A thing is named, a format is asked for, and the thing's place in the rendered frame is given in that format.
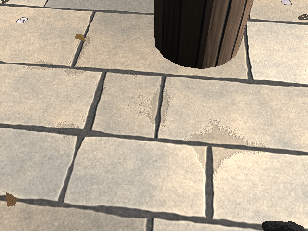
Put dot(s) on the robot right hand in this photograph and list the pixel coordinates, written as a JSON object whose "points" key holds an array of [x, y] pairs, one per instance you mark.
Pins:
{"points": [[273, 225]]}

